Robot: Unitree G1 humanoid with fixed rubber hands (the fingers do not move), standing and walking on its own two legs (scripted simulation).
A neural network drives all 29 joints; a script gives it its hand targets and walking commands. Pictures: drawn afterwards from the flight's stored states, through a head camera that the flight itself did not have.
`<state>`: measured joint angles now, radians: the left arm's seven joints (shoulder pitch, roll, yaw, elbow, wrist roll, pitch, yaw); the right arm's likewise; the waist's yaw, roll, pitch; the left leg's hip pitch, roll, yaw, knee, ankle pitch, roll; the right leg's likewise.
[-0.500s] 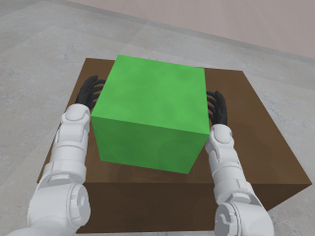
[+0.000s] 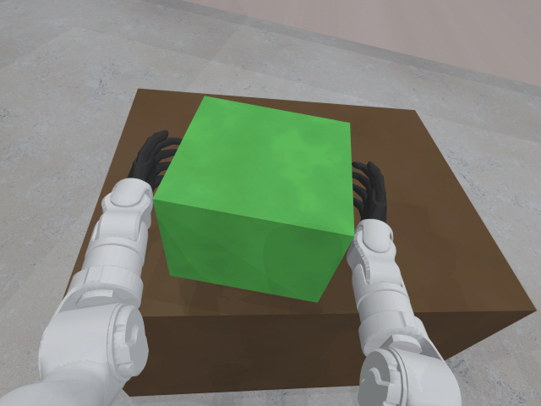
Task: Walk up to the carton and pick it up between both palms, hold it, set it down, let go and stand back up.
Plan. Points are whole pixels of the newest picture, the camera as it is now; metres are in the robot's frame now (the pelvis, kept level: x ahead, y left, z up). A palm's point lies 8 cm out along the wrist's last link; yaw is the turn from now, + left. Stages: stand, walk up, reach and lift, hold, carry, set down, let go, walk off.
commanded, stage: set down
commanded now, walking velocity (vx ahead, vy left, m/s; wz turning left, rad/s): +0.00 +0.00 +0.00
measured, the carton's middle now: (260, 198) +0.43 -0.03 +0.04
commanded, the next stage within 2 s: none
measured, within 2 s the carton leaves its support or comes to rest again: rests again in 1.60 s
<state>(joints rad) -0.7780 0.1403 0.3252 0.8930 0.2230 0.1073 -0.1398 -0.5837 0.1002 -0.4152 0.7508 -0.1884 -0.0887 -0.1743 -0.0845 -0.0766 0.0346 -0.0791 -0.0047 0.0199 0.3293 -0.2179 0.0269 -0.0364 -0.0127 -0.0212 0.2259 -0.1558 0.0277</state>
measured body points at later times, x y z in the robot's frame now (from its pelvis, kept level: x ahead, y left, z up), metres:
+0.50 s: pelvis +0.00 +0.00 +0.00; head +0.03 +0.04 +0.45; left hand +0.45 +0.15 +0.08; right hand +0.37 -0.19 +0.08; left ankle -0.02 +0.10 -0.75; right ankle -0.02 -0.14 -0.75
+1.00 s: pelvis +0.00 +0.00 +0.00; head +0.05 +0.04 +0.44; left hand +0.46 +0.15 +0.05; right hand +0.37 -0.19 +0.05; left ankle -0.02 +0.09 -0.75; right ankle -0.02 -0.13 -0.75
